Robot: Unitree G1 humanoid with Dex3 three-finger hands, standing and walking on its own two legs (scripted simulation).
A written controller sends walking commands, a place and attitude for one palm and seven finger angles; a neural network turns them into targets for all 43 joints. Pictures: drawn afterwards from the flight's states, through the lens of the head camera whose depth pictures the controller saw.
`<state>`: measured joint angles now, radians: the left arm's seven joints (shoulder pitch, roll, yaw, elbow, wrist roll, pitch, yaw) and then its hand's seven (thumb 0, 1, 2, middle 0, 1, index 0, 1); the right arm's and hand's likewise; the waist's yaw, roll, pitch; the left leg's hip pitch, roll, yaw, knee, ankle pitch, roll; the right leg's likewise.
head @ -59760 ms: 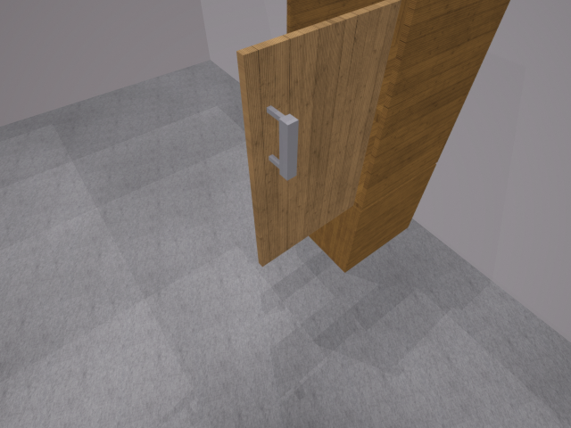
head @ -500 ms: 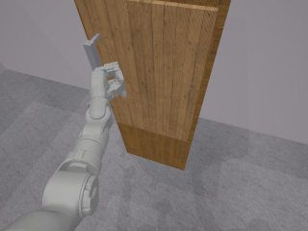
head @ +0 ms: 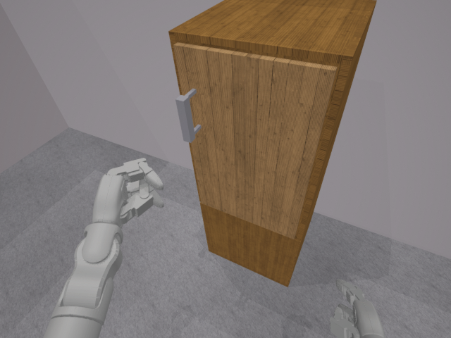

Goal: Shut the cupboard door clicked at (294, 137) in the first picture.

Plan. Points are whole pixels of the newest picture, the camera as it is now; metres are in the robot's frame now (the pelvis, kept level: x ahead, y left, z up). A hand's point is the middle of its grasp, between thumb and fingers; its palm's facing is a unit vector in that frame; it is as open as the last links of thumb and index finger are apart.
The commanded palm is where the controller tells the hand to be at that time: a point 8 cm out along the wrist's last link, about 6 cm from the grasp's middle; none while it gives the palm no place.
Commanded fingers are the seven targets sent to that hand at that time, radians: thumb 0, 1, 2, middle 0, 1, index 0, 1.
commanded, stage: draw the hand back to the body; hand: left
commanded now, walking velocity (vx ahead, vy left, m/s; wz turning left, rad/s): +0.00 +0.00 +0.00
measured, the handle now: (190, 115) +0.62 +0.13 +0.08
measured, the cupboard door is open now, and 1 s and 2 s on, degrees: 0 0 0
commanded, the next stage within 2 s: step back with the hand held close in 0.86 s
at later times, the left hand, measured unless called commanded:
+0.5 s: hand (20, 248) +0.20 +0.29 +0.16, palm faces +0.44 -0.79 -0.42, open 6.2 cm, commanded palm +0.15 +0.32 +0.18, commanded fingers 0.00 0.90 0.90 -0.20 -0.30 -0.20 -0.30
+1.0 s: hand (18, 248) +0.19 +0.29 +0.16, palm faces +0.46 -0.79 -0.40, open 7.4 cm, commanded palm +0.14 +0.32 +0.18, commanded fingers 0.00 0.90 0.90 -0.20 -0.30 -0.20 -0.30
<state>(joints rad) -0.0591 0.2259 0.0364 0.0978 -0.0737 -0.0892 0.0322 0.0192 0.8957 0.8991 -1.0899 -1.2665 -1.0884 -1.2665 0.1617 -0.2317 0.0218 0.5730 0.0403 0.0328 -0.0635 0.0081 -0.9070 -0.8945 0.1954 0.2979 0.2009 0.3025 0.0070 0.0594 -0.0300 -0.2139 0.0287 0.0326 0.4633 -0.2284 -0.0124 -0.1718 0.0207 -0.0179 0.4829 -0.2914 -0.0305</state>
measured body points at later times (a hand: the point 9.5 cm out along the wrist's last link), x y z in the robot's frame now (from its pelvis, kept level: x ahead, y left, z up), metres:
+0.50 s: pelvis +0.01 +0.02 +0.00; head -0.02 -0.01 +0.45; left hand +0.17 +0.33 +0.18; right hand +0.20 -0.19 -0.09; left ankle +0.01 +0.13 -0.74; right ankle -0.02 -0.10 -0.74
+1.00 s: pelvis +0.01 +0.02 +0.00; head -0.02 +0.00 +0.45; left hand +0.16 +0.33 +0.18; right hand +0.20 -0.19 -0.08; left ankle +0.01 +0.13 -0.74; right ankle -0.02 -0.10 -0.74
